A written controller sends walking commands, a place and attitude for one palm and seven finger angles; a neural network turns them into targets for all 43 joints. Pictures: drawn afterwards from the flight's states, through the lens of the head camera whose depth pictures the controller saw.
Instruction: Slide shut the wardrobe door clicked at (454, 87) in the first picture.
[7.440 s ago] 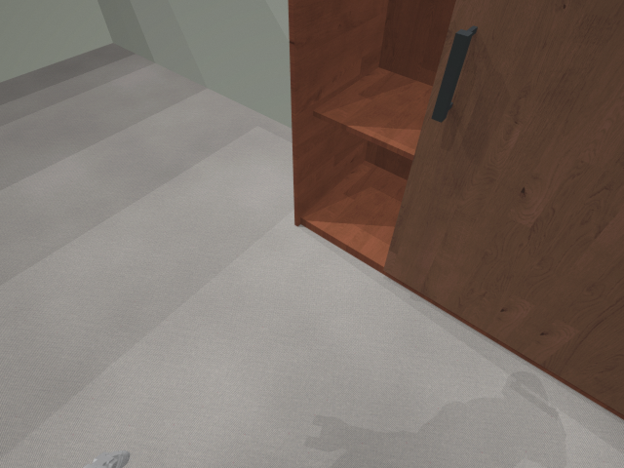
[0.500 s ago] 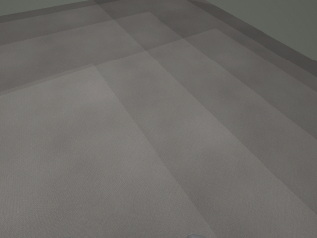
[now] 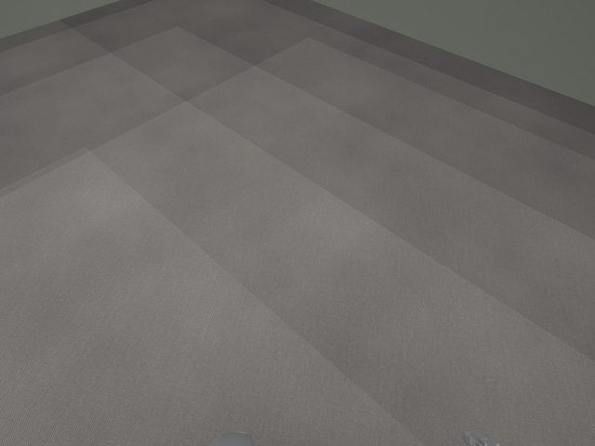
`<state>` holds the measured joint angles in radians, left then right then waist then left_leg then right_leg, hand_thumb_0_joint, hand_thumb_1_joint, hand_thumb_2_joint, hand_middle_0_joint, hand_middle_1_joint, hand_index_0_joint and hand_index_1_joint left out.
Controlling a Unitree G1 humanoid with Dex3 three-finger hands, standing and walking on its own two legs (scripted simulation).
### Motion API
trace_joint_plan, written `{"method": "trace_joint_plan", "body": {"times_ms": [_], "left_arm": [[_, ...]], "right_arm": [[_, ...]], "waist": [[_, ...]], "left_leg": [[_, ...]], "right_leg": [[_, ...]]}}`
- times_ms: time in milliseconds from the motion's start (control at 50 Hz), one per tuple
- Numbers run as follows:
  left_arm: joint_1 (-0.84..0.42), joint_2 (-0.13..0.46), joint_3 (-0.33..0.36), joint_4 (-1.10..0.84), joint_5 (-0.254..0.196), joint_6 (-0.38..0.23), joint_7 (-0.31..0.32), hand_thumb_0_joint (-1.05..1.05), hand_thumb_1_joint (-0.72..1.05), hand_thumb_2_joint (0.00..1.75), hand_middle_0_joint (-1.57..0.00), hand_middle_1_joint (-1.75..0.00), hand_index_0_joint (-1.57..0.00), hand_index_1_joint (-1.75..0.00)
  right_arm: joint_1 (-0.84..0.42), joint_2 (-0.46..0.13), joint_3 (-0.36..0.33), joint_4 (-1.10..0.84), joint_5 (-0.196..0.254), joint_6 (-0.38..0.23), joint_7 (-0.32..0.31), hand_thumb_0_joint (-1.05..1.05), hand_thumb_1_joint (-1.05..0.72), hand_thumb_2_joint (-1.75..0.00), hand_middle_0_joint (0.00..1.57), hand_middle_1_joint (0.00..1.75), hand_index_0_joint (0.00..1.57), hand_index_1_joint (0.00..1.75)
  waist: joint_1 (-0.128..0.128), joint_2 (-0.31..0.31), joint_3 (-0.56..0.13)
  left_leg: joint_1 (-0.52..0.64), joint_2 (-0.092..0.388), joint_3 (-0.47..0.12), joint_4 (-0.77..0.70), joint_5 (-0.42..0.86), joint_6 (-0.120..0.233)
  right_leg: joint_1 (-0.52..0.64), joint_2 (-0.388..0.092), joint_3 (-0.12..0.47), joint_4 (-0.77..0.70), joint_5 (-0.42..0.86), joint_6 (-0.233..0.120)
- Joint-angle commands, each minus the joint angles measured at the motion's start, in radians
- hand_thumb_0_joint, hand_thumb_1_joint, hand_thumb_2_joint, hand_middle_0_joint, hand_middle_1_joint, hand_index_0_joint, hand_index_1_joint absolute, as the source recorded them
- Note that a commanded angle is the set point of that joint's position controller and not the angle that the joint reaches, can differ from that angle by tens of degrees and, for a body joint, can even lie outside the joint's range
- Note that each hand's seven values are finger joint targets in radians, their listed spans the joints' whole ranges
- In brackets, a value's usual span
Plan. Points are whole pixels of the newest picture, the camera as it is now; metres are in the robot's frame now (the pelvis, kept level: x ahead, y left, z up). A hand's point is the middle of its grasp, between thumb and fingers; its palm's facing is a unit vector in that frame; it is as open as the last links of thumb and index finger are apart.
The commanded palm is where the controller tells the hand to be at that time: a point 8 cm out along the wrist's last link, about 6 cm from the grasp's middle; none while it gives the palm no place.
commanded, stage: turn to face it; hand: right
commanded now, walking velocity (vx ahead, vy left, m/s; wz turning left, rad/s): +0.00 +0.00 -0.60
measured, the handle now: out of the picture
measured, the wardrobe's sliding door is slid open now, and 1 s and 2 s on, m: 0.43 0.43 0.43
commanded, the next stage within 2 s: none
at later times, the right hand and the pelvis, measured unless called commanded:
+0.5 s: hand out of the picture -0.04 -0.20 -0.17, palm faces +0.34 +0.90 -0.26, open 7.4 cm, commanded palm none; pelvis -0.01 +0.01 -0.01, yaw -19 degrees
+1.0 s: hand out of the picture -0.02 -0.22 -0.14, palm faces +0.56 +0.78 -0.29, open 7.4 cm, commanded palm none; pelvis -0.01 +0.02 -0.01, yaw -36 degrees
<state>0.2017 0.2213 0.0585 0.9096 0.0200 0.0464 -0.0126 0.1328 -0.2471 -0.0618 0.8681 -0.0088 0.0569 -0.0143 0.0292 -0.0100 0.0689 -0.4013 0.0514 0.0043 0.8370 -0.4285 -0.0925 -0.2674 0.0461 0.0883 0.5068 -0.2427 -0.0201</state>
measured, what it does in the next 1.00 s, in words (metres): steps on the spot, turning right: left foot, then right foot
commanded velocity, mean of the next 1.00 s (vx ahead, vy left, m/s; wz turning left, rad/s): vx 0.00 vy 0.00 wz -0.60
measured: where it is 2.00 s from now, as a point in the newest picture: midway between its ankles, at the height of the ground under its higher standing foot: outside the picture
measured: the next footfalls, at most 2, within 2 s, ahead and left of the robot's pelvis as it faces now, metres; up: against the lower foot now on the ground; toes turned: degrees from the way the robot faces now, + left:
left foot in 0.08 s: +0.05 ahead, +0.13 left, +0.00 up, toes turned -1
right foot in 0.52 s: -0.02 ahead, -0.12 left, +0.00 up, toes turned -26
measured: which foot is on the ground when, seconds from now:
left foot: up 0.00-0.06, down 0.08-0.52, up 0.54-1.00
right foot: down 0.00-0.08, up 0.10-0.50, down 0.52-1.00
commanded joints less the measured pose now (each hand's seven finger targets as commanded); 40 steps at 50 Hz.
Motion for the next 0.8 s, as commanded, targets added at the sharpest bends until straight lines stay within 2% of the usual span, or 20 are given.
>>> {"method": "trace_joint_plan", "body": {"times_ms": [0,20,40,60,80,120,140,160,280,380,420,460,480,500,520,540,560,600,620,780], "left_arm": [[-0.035,0.217,0.066,-0.081,0.003,-0.018,0.014,0.00,0.90,0.90,-0.20,-0.30,-0.20,-0.30],[-0.040,0.200,0.065,-0.089,-0.004,-0.019,0.013,0.00,0.90,0.90,-0.20,-0.30,-0.20,-0.30],[-0.014,0.143,0.058,-0.095,-0.014,-0.021,0.006,0.00,0.90,0.90,-0.20,-0.30,-0.20,-0.30],[-0.012,0.098,0.049,-0.125,-0.011,-0.023,0.004,0.00,0.90,0.90,-0.20,-0.30,-0.20,-0.30],[-0.031,0.151,0.063,-0.117,0.002,-0.011,0.005,0.00,0.90,0.90,-0.20,-0.30,-0.20,-0.30],[-0.018,0.139,0.065,-0.076,0.003,0.007,-0.008,0.00,0.90,0.90,-0.20,-0.30,-0.20,-0.30],[0.008,0.129,0.062,-0.058,0.004,0.011,-0.016,0.00,0.90,0.90,-0.20,-0.30,-0.20,-0.30],[0.019,0.120,0.058,-0.048,0.004,0.015,-0.021,0.00,0.90,0.90,-0.20,-0.30,-0.20,-0.30],[-0.077,0.104,0.043,-0.061,-0.001,0.018,-0.024,0.00,0.90,0.90,-0.20,-0.30,-0.20,-0.30],[-0.117,0.092,0.025,-0.076,-0.010,0.003,-0.021,0.00,0.90,0.90,-0.20,-0.30,-0.20,-0.30],[-0.092,0.095,0.024,-0.077,-0.012,-0.005,-0.018,0.00,0.90,0.90,-0.20,-0.30,-0.20,-0.30],[-0.031,0.120,0.029,-0.065,-0.008,-0.015,-0.016,0.00,0.90,0.90,-0.20,-0.30,-0.20,-0.30],[0.031,0.186,0.045,-0.055,-0.005,-0.024,-0.015,0.00,0.90,0.90,-0.20,-0.30,-0.20,-0.30],[0.094,0.307,0.074,-0.053,0.001,-0.030,-0.010,0.00,0.90,0.90,-0.20,-0.30,-0.20,-0.30],[0.157,0.329,0.078,-0.025,-0.004,-0.026,0.000,0.00,0.90,0.90,-0.20,-0.30,-0.20,-0.30],[0.144,0.307,0.073,-0.020,-0.004,-0.029,0.014,0.00,0.90,0.90,-0.20,-0.30,-0.20,-0.30],[0.088,0.269,0.062,-0.037,-0.001,-0.030,0.022,0.00,0.90,0.90,-0.20,-0.30,-0.20,-0.30],[-0.021,0.220,0.040,-0.070,-0.001,-0.035,0.022,0.00,0.90,0.90,-0.20,-0.30,-0.20,-0.30],[-0.035,0.213,0.037,-0.079,-0.003,-0.037,0.021,0.00,0.90,0.90,-0.20,-0.30,-0.20,-0.30],[0.010,0.219,0.051,-0.074,0.000,-0.032,0.017,0.00,0.90,0.90,-0.20,-0.30,-0.20,-0.30]], "right_arm": [[0.072,-0.083,-0.024,-0.080,0.007,-0.044,-0.010,0.00,-0.90,-0.90,0.20,0.30,0.20,0.30],[0.116,-0.101,-0.029,-0.072,0.006,-0.054,-0.013,0.00,-0.90,-0.90,0.20,0.30,0.20,0.30],[0.146,-0.178,-0.042,-0.072,-0.007,-0.068,-0.021,0.00,-0.90,-0.90,0.20,0.30,0.20,0.30],[0.155,-0.252,-0.053,-0.077,-0.018,-0.070,-0.025,0.00,-0.90,-0.90,0.20,0.30,0.20,0.30],[0.141,-0.233,-0.051,-0.082,-0.008,-0.067,-0.027,0.00,-0.90,-0.90,0.20,0.30,0.20,0.30],[0.019,-0.165,-0.032,-0.104,-0.009,-0.062,-0.023,0.00,-0.90,-0.90,0.20,0.30,0.20,0.30],[-0.023,-0.130,-0.021,-0.112,-0.008,-0.061,-0.023,0.00,-0.90,-0.90,0.20,0.30,0.20,0.30],[-0.024,-0.122,-0.017,-0.113,-0.011,-0.065,-0.021,0.00,-0.90,-0.90,0.20,0.30,0.20,0.30],[0.112,-0.152,-0.026,-0.056,-0.018,-0.065,-0.021,0.00,-0.90,-0.90,0.20,0.30,0.20,0.30],[0.146,-0.190,-0.040,-0.029,-0.022,-0.057,-0.018,0.00,-0.90,-0.90,0.20,0.30,0.20,0.30],[0.135,-0.201,-0.046,-0.025,-0.022,-0.051,-0.016,0.00,-0.90,-0.90,0.20,0.30,0.20,0.30],[0.124,-0.196,-0.049,-0.019,-0.013,-0.043,-0.012,0.00,-0.90,-0.90,0.20,0.30,0.20,0.30],[0.129,-0.169,-0.046,-0.031,-0.005,-0.037,-0.007,0.00,-0.90,-0.90,0.20,0.30,0.20,0.30],[0.109,-0.097,-0.031,-0.076,0.000,-0.035,0.002,0.00,-0.90,-0.90,0.20,0.30,0.20,0.30],[0.037,-0.101,-0.020,-0.105,-0.012,-0.025,-0.004,0.00,-0.90,-0.90,0.20,0.30,0.20,0.30],[0.014,-0.091,-0.022,-0.096,-0.009,-0.020,-0.013,0.00,-0.90,-0.90,0.20,0.30,0.20,0.30],[-0.001,-0.102,-0.027,-0.084,-0.007,-0.023,-0.009,0.00,-0.90,-0.90,0.20,0.30,0.20,0.30],[0.048,-0.109,-0.034,-0.048,-0.009,-0.024,0.002,0.00,-0.90,-0.90,0.20,0.30,0.20,0.30],[0.066,-0.112,-0.034,-0.038,-0.008,-0.023,0.004,0.00,-0.90,-0.90,0.20,0.30,0.20,0.30],[0.012,-0.103,-0.029,-0.074,-0.006,-0.025,-0.002,0.00,-0.90,-0.90,0.20,0.30,0.20,0.30]], "waist": [[-0.033,-0.150,-0.131],[-0.058,-0.108,-0.150],[-0.070,0.099,-0.170],[-0.074,0.312,-0.151],[-0.076,0.276,-0.137],[-0.017,0.164,-0.046],[0.009,0.150,-0.024],[0.010,0.171,-0.015],[-0.055,0.191,-0.042],[-0.078,0.238,-0.086],[-0.066,0.238,-0.103],[-0.024,0.185,-0.130],[0.013,0.025,-0.170],[0.048,-0.308,-0.171],[0.075,-0.235,-0.173],[0.064,-0.253,-0.189],[0.051,-0.223,-0.140],[-0.009,-0.153,-0.103],[-0.016,-0.135,-0.098],[0.006,-0.125,-0.102]], "left_leg": [[0.158,-0.041,0.018,-0.251,0.102,0.017],[0.277,-0.018,0.010,-0.406,0.203,0.022],[0.451,0.159,-0.158,-0.542,0.235,0.068],[0.451,0.431,-0.401,-0.568,0.376,0.192],[0.310,0.445,-0.364,-0.567,0.348,0.240],[0.189,0.328,-0.216,-0.567,0.235,0.224],[0.163,0.280,-0.122,-0.554,0.261,0.198],[0.158,0.257,-0.059,-0.548,0.292,0.186],[0.296,0.286,0.022,-0.510,0.475,0.210],[0.344,0.319,0.060,-0.437,0.629,0.221],[0.327,0.327,0.088,-0.390,0.637,0.204],[0.255,0.305,0.147,-0.275,0.554,0.140],[0.108,0.258,0.184,-0.104,0.402,0.084],[-0.187,0.108,0.203,0.129,-0.171,-0.001],[-0.221,0.089,0.088,0.264,-0.248,0.006],[-0.235,0.092,0.026,0.322,-0.203,0.007],[-0.236,0.090,0.008,0.353,-0.127,0.004],[-0.190,0.081,0.007,0.355,0.008,0.000],[-0.168,0.075,0.008,0.343,0.035,-0.003],[-0.144,0.035,-0.012,0.159,0.024,-0.012]], "right_leg": [[0.010,-0.208,0.292,-0.055,0.401,-0.120],[-0.055,-0.174,0.273,0.002,0.334,-0.083],[-0.223,-0.083,0.178,0.159,0.099,-0.009],[-0.376,0.052,-0.023,0.396,-0.340,0.068],[-0.325,-0.014,0.028,0.558,-0.356,0.056],[-0.318,-0.050,-0.002,0.724,-0.217,0.065],[-0.308,-0.063,-0.021,0.738,-0.156,0.073],[-0.297,-0.068,-0.046,0.743,-0.121,0.083],[-0.277,-0.081,-0.116,0.534,-0.172,0.108],[-0.178,-0.076,-0.174,0.300,-0.213,0.091],[-0.107,-0.067,-0.198,0.197,-0.184,0.078],[0.046,-0.067,-0.200,-0.016,-0.015,0.061],[0.221,-0.142,-0.092,-0.110,0.150,0.026],[0.341,-0.424,0.281,-0.138,0.540,-0.107],[0.302,-0.491,0.309,-0.132,0.646,-0.186],[0.280,-0.448,0.301,-0.124,0.591,-0.185],[0.219,-0.395,0.251,-0.130,0.527,-0.172],[0.154,-0.295,0.144,-0.148,0.455,-0.125],[0.134,-0.277,0.128,-0.160,0.432,-0.120],[0.153,-0.260,0.238,-0.174,0.313,-0.154]]}}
